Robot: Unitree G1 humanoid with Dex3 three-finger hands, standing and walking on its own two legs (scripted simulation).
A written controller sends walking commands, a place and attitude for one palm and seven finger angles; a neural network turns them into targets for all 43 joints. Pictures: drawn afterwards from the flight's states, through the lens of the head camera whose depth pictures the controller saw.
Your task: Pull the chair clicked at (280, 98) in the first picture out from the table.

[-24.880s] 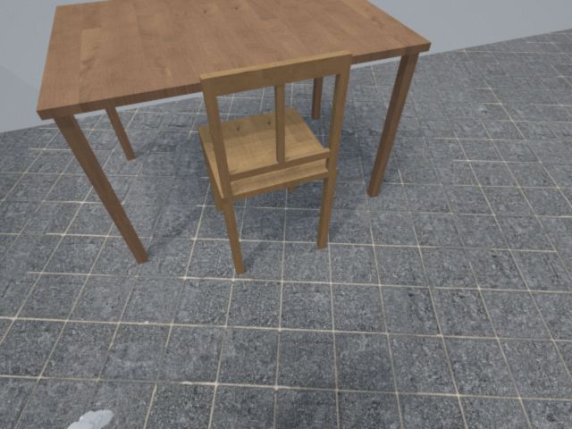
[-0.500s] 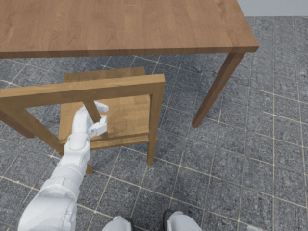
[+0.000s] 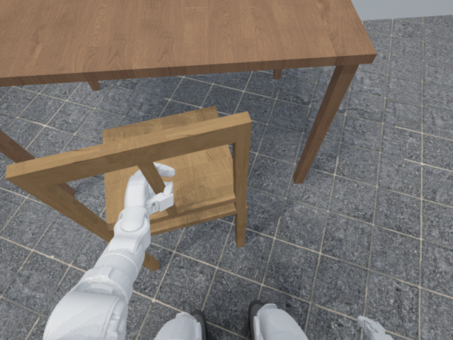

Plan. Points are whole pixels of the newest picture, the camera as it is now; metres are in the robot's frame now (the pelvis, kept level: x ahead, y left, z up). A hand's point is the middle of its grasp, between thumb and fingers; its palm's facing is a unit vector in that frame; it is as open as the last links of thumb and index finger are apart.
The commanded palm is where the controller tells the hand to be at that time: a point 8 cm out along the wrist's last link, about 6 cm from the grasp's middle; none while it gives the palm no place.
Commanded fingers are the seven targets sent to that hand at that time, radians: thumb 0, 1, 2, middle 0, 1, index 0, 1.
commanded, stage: step backward, pulling the chair out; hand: left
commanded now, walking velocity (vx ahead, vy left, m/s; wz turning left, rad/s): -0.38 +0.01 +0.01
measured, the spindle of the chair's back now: (160, 189) +0.41 +0.13 -0.08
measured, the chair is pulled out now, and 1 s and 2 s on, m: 0.13 0.14 0.14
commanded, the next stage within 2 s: stop walking, hand still on the chair in 1.98 s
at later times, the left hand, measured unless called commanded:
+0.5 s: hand (169, 200) +0.37 +0.11 -0.06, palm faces -0.01 -0.98 -0.17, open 5.2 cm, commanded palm +0.37 +0.16 -0.05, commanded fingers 0.00 0.90 0.90 -0.50 -1.45 -0.50 -1.45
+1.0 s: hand (169, 200) +0.37 +0.11 -0.06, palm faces -0.03 -0.98 -0.18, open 5.2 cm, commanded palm +0.37 +0.16 -0.05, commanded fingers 0.00 0.90 0.90 -0.50 -1.45 -0.50 -1.45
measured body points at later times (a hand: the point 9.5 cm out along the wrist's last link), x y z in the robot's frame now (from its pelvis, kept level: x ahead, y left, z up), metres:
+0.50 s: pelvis +0.00 +0.01 +0.00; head +0.09 -0.01 +0.44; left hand +0.37 +0.16 -0.04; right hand +0.07 -0.26 -0.14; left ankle +0.06 +0.13 -0.72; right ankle +0.08 -0.09 -0.72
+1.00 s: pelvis +0.00 +0.01 +0.00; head +0.09 -0.01 +0.44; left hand +0.37 +0.16 -0.04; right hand +0.08 -0.26 -0.14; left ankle +0.06 +0.13 -0.72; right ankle +0.08 -0.09 -0.72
